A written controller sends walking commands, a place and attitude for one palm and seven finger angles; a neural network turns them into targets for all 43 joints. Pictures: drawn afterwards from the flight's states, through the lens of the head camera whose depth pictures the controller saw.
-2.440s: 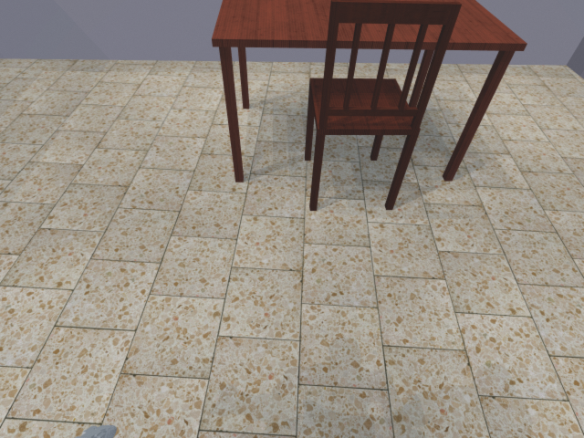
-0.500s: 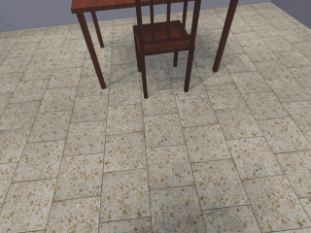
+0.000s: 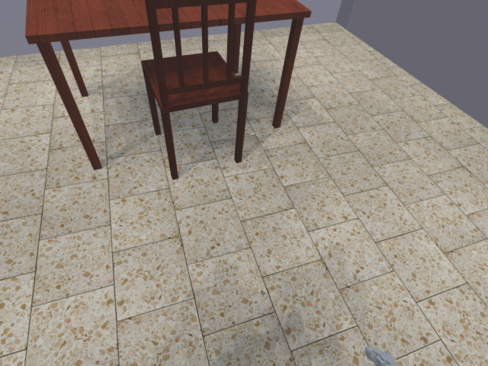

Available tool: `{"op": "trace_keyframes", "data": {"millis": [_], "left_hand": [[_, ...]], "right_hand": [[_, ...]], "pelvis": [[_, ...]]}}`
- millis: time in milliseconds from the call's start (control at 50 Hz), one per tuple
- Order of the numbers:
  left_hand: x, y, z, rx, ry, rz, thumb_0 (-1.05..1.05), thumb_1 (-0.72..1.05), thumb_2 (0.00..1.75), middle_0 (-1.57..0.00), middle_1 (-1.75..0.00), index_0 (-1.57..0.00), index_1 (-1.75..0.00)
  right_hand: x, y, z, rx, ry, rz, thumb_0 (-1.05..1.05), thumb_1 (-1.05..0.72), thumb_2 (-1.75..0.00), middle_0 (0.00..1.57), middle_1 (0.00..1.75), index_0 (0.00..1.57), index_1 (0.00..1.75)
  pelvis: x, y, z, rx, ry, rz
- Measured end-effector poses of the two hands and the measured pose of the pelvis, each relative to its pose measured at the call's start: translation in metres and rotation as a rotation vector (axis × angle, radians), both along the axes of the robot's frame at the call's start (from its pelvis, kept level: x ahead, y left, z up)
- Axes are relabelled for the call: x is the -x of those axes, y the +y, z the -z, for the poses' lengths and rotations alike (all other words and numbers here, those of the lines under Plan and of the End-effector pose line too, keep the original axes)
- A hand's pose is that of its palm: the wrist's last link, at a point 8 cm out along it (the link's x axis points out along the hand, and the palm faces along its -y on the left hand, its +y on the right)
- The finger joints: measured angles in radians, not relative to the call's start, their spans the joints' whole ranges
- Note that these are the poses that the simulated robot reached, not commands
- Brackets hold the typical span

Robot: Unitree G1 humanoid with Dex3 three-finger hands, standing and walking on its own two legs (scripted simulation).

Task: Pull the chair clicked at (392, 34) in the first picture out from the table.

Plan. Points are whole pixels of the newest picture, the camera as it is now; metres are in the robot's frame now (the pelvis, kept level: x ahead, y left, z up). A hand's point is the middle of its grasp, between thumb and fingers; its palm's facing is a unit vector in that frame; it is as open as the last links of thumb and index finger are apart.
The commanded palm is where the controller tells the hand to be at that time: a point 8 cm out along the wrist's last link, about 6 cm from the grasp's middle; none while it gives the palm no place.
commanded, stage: walk to a spot facing it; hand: left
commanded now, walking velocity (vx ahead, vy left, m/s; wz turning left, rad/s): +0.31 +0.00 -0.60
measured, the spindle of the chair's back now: (205, 46) +1.18 +0.28 -0.06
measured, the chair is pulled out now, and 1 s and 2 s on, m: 0.00 0.00 0.00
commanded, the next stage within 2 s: turn to face it in 1.50 s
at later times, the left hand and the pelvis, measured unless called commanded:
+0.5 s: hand (218, 250) +0.39 +0.09 -0.17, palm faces -0.43 -0.90 -0.11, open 7.3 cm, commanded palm none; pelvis +0.19 +0.00 -0.01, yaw -19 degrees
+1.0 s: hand (204, 203) +0.53 +0.16 -0.18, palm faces -0.45 -0.87 -0.21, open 7.3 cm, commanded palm none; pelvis +0.42 -0.03 +0.00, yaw -33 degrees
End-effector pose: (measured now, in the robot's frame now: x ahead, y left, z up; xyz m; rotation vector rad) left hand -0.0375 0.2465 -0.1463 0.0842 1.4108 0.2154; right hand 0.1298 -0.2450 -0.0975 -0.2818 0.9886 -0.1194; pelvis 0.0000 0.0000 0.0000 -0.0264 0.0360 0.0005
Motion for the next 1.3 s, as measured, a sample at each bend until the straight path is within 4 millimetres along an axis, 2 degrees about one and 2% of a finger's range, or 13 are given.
{"op": "trace_keyframes", "data": {"millis": [120, 240, 380, 480, 560, 620, 760, 880, 940, 1000, 1100, 1200, 1300], "left_hand": [[-0.103, 0.037, -0.006, 0.002, -0.084, 0.140, 0.01, 0.91, 0.90, -0.20, -0.30, -0.20, -0.30], [-0.220, 0.034, -0.015, 0.012, -0.197, 0.273, 0.00, 0.92, 0.90, -0.19, -0.29, -0.20, -0.30], [-0.345, -0.024, -0.010, 0.080, -0.251, 0.452, 0.00, 0.92, 0.90, -0.19, -0.29, -0.20, -0.30], [-0.429, -0.090, -0.001, 0.133, -0.312, 0.577, 0.00, 0.92, 0.90, -0.19, -0.29, -0.20, -0.30], [-0.472, -0.123, 0.009, 0.141, -0.368, 0.602, 0.00, 0.91, 0.90, -0.20, -0.30, -0.20, -0.30], [-0.478, -0.122, 0.007, 0.120, -0.314, 0.608, 0.00, 0.91, 0.90, -0.20, -0.30, -0.20, -0.30], [-0.500, -0.082, -0.010, 0.006, -0.189, 0.596, -0.02, 0.95, 0.90, -0.20, -0.30, -0.21, -0.30], [-0.535, -0.051, -0.004, -0.013, -0.132, 0.548, -0.01, 0.93, 0.90, -0.20, -0.30, -0.20, -0.30], [-0.557, -0.040, 0.007, -0.015, -0.083, 0.549, 0.00, 0.92, 0.90, -0.20, -0.30, -0.20, -0.30], [-0.586, -0.046, 0.004, -0.011, -0.049, 0.593, 0.00, 0.92, 0.90, -0.20, -0.30, -0.20, -0.30], [-0.648, -0.084, -0.009, 0.031, -0.090, 0.654, 0.00, 0.92, 0.90, -0.19, -0.30, -0.20, -0.30], [-0.706, -0.141, -0.014, 0.072, -0.123, 0.739, 0.00, 0.92, 0.90, -0.19, -0.30, -0.20, -0.30], [-0.765, -0.219, -0.014, 0.096, -0.153, 0.867, 0.00, 0.92, 0.90, -0.19, -0.30, -0.20, -0.30]], "right_hand": [[0.041, 0.025, -0.006, -0.009, 0.086, 0.143, 0.01, -0.90, -0.90, 0.20, 0.30, 0.20, 0.30], [0.106, 0.047, 0.001, -0.029, 0.293, 0.337, 0.01, -0.91, -0.90, 0.20, 0.30, 0.20, 0.30], [0.164, 0.085, 0.003, -0.095, 0.544, 0.538, 0.01, -0.91, -0.90, 0.20, 0.30, 0.20, 0.30], [0.171, 0.107, 0.005, -0.172, 0.693, 0.659, 0.01, -0.91, -0.90, 0.20, 0.30, 0.20, 0.30], [0.141, 0.098, 0.021, -0.219, 0.717, 0.712, 0.01, -0.90, -0.90, 0.20, 0.30, 0.20, 0.30], [0.081, 0.070, 0.031, -0.203, 0.591, 0.709, 0.01, -0.90, -0.90, 0.20, 0.30, 0.20, 0.30], [-0.093, -0.006, 0.028, -0.126, 0.208, 0.627, 0.02, -0.94, -0.90, 0.20, 0.30, 0.20, 0.30], [-0.211, -0.043, 0.016, -0.055, 0.049, 0.530, 0.02, -0.94, -0.90, 0.20, 0.30, 0.20, 0.30], [-0.254, -0.048, 0.013, -0.016, -0.018, 0.519, 0.01, -0.93, -0.90, 0.20, 0.30, 0.20, 0.30], [-0.269, -0.043, 0.006, -0.021, -0.040, 0.561, 0.01, -0.92, -0.90, 0.20, 0.30, 0.20, 0.30], [-0.257, -0.024, 0.006, -0.068, 0.058, 0.693, 0.00, -0.93, -0.90, 0.20, 0.30, 0.21, 0.30], [-0.226, -0.015, 0.012, -0.109, 0.203, 0.818, 0.00, -0.94, -0.90, 0.20, 0.30, 0.21, 0.30], [-0.199, -0.001, 0.024, -0.195, 0.345, 0.942, 0.00, -0.93, -0.90, 0.20, 0.30, 0.20, 0.30]], "pelvis": [[-0.034, 0.020, -0.012, 0.010, -0.022, 0.098], [-0.075, 0.030, -0.016, 0.021, -0.021, 0.181], [-0.129, 0.024, -0.008, 0.026, -0.020, 0.265], [-0.174, 0.004, 0.006, 0.027, -0.016, 0.326], [-0.213, -0.019, 0.020, 0.007, -0.028, 0.362], [-0.235, -0.026, 0.013, 0.017, -0.041, 0.392], [-0.296, -0.030, -0.003, 0.011, -0.020, 0.446], [-0.363, -0.025, 0.002, 0.016, -0.026, 0.481], [-0.396, -0.022, 0.009, 0.008, -0.040, 0.527], [-0.421, -0.025, 0.003, 0.010, -0.052, 0.567], [-0.458, -0.038, -0.010, 0.007, -0.050, 0.624], [-0.490, -0.060, -0.013, -0.005, -0.044, 0.688], [-0.517, -0.094, -0.008, -0.012, -0.046, 0.750]]}}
